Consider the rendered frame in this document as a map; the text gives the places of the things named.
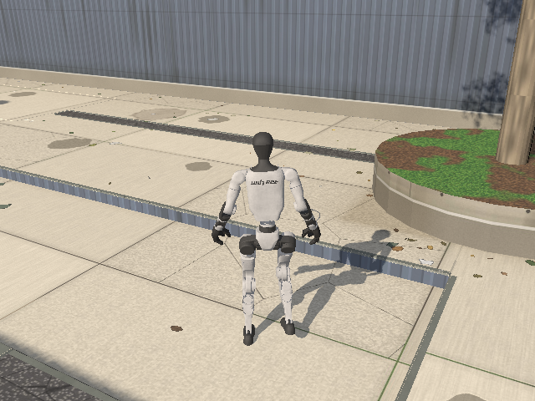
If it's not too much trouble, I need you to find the right robot upper arm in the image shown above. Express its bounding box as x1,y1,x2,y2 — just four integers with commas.
282,167,307,212

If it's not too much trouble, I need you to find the right robot foot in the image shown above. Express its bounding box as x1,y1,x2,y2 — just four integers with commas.
280,317,295,335

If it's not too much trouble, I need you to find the left robot upper arm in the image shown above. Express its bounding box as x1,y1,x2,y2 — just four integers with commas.
223,169,247,215

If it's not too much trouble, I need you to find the humanoid robot head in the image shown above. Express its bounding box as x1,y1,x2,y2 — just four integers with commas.
250,132,278,172

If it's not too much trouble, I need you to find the right robot hand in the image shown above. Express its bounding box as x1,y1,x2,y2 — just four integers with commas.
302,227,321,245

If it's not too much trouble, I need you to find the left robot hand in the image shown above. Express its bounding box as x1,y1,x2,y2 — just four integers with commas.
211,226,231,245

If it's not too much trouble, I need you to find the left robot forearm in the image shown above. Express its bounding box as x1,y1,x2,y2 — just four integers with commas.
214,202,231,231

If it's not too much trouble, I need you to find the right robot forearm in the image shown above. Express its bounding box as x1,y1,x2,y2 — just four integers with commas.
299,199,318,230

